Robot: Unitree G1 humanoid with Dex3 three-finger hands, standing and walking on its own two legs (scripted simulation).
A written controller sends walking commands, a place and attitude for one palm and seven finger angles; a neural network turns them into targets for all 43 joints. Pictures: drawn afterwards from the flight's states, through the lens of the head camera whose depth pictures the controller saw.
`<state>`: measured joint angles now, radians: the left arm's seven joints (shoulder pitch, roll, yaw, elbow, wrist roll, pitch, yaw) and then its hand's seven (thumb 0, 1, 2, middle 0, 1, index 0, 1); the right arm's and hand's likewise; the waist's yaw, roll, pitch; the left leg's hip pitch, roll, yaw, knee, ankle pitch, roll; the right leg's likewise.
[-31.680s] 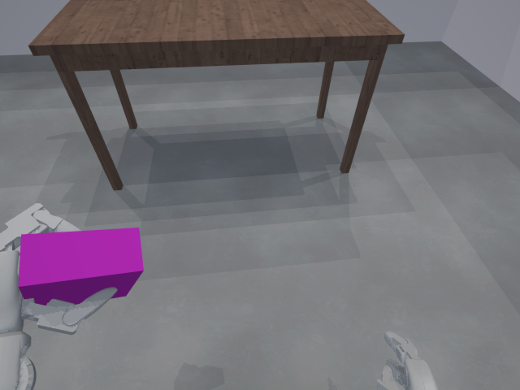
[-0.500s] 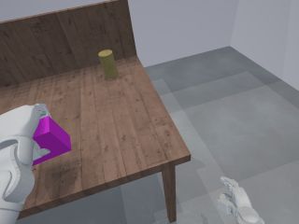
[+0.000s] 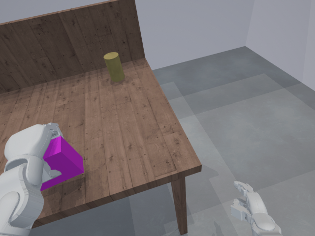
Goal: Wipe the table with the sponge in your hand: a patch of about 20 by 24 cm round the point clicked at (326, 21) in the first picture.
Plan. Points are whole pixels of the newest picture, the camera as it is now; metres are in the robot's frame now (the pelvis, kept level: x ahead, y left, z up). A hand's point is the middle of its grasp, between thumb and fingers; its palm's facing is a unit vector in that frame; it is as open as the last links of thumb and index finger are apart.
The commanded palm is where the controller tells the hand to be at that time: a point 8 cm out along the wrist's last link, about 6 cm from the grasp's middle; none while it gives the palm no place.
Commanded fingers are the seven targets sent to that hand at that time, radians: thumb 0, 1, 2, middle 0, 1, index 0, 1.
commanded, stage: move the sponge above the wiping area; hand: left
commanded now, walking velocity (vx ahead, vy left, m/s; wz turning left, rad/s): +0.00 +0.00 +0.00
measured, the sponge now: (52, 168) +0.23 +0.31 +0.08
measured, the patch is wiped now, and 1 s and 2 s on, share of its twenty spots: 0.00 0.00 0.00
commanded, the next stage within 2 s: lower the sponge onto the table in 0.44 s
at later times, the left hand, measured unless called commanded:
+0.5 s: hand (59, 166) +0.23 +0.27 +0.10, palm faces -0.10 -0.15 -0.98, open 9.2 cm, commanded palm +0.21 +0.29 +0.20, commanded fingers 0.00 0.10 1.30 -1.20 -1.60 -1.20 -1.60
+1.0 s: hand (58, 163) +0.23 +0.27 +0.11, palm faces -0.02 -0.08 -1.00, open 9.2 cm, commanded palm +0.21 +0.29 +0.20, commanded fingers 0.00 0.10 1.30 -1.20 -1.60 -1.20 -1.60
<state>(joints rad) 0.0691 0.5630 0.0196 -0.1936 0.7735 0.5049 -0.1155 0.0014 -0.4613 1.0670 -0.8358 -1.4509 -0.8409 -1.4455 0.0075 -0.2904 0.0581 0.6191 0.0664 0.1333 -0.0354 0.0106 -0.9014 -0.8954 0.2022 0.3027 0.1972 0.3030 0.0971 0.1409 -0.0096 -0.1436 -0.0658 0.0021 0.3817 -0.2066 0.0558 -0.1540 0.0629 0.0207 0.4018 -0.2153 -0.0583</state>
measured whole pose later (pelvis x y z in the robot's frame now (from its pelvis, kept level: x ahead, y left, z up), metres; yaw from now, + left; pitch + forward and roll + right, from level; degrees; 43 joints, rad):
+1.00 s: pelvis -0.01 -0.01 +0.00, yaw +0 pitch -4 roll +0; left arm 0.09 0.59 -0.04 -0.22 0.83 0.28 -0.11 0.00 -0.47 1.06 -0.85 -1.45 -0.85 -1.45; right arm 0.04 -0.28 0.05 0.64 0.03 0.10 -0.08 0.01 -0.90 -0.90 0.20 0.30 0.20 0.30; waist 0.13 0.10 0.02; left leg -0.13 -0.06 -0.01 0.41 -0.21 0.05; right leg -0.14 0.07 0.01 0.42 -0.22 -0.07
